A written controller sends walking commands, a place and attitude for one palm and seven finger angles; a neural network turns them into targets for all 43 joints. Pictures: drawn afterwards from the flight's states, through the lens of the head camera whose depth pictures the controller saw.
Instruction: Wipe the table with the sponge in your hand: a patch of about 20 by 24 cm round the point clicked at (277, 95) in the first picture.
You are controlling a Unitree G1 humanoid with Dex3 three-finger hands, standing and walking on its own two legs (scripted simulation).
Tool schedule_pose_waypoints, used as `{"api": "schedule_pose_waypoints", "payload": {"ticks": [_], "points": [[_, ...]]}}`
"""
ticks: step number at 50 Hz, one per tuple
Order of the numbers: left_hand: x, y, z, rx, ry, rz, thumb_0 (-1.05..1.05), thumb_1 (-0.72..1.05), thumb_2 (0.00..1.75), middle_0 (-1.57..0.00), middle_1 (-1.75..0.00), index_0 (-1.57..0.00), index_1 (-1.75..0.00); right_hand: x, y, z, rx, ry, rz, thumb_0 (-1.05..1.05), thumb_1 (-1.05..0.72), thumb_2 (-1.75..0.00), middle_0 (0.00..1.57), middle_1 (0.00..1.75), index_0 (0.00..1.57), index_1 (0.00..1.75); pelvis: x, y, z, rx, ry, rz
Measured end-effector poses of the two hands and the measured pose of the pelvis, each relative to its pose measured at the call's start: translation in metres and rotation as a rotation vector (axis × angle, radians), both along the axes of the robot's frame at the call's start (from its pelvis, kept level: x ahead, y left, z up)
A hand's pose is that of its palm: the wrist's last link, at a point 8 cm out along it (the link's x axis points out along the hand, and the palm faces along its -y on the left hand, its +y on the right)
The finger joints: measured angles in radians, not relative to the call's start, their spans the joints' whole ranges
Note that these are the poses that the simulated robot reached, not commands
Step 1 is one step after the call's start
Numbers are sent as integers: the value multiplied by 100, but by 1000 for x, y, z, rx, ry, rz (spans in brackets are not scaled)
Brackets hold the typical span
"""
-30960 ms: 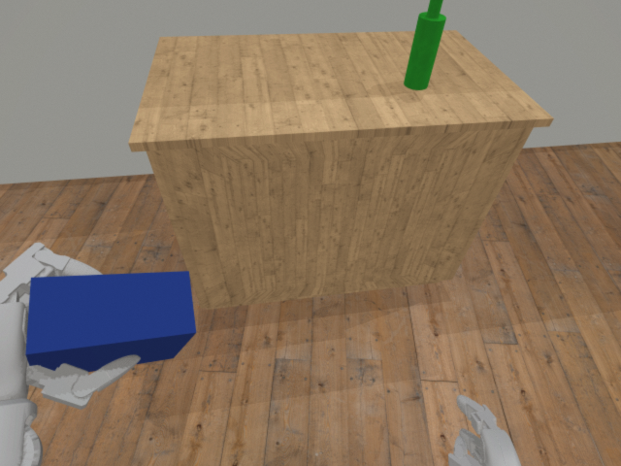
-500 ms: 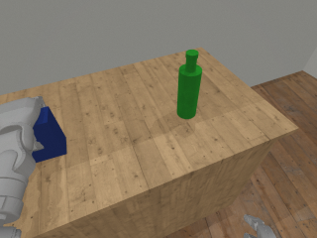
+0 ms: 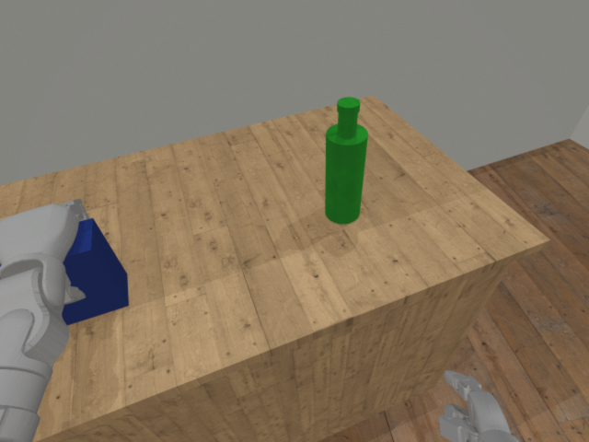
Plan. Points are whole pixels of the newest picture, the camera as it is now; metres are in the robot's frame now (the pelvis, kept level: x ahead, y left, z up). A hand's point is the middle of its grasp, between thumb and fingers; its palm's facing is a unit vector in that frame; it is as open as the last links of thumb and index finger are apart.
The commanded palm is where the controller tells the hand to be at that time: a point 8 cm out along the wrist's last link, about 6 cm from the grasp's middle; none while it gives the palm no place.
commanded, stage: wipe back along the first lane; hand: left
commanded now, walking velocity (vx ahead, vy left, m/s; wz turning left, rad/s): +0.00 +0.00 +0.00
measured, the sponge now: (79, 284) +0.30 +0.35 +0.06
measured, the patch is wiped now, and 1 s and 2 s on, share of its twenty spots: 1.00 1.00 1.00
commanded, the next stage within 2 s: lift the sponge slowly off the table in 0.58 s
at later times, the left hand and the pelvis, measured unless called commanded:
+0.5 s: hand (55, 288) +0.26 +0.33 +0.12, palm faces +0.10 -0.03 -0.99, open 10.5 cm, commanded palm +0.21 +0.31 +0.14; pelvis +0.00 +0.01 +0.00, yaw -1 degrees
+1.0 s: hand (52, 307) +0.23 +0.31 +0.12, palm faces +0.10 -0.06 -0.99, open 10.5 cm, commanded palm +0.19 +0.30 +0.17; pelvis -0.01 +0.01 +0.00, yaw -1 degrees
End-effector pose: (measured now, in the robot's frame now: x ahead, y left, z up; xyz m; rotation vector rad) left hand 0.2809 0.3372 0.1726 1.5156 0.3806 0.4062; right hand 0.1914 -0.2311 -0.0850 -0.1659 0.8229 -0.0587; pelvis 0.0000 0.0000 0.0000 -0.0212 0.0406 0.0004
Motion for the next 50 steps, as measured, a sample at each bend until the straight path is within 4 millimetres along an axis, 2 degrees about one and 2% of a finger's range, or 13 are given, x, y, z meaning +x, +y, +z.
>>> {"api": "schedule_pose_waypoints", "payload": {"ticks": [11, 35, 50], "points": [[-26, -9, -1, -6, -39, -39, -1, -50, 106, -60, -138, -63, -140, 4, 2, 1, 2, -18, -2, 1, -90, -90, 20, 30, 20, 30, 3, 5, -1, -1, -16, -10], [-65, -24, -1, -25, -95, -42, 0, -50, 106, -60, -138, -63, -140, 39, 42, 21, 46, -136, 75, 1, -90, -90, 20, 30, 20, 30, 0, 17, -1, -1, -31, -19], [-76, -30, 1, -43, -78, -29, -1, -51, 106, -62, -136, -65, -137, 39, 40, 23, 24, -144, 100, 1, -90, -90, 20, 30, 20, 30, -6, 11, 0, 2, -51, -12]]}}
